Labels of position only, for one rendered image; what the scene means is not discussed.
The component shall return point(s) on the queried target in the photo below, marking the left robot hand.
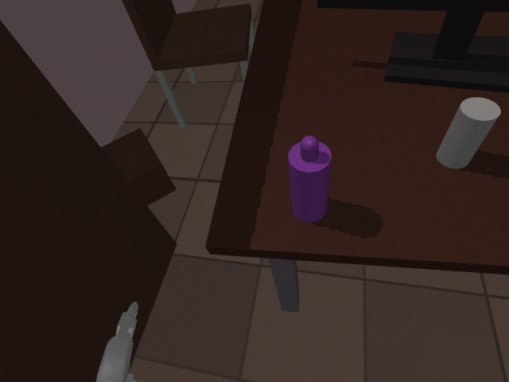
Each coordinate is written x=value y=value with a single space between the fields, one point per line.
x=115 y=363

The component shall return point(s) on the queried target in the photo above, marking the table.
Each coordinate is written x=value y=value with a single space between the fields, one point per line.
x=320 y=72

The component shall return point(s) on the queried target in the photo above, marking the chair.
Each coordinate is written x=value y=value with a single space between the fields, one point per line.
x=187 y=40

